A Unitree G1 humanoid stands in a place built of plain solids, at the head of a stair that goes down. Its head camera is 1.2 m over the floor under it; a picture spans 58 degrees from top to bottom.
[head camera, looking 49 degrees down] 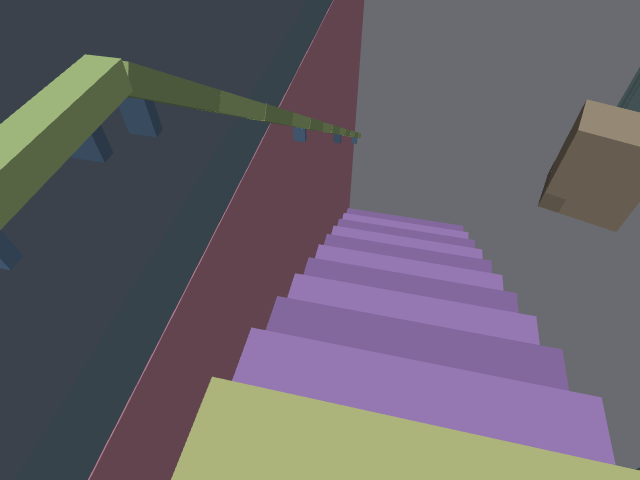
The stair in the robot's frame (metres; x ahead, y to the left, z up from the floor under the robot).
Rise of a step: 0.20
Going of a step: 0.28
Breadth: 1.20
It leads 12 degrees to the right of straight ahead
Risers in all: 11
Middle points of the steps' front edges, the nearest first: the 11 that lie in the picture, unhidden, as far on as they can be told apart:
0.39 -0.27 0.00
0.67 -0.33 -0.20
0.94 -0.40 -0.41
1.22 -0.46 -0.61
1.49 -0.52 -0.82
1.77 -0.58 -1.02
2.04 -0.64 -1.23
2.32 -0.70 -1.43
2.59 -0.76 -1.64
2.87 -0.82 -1.84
3.14 -0.88 -2.05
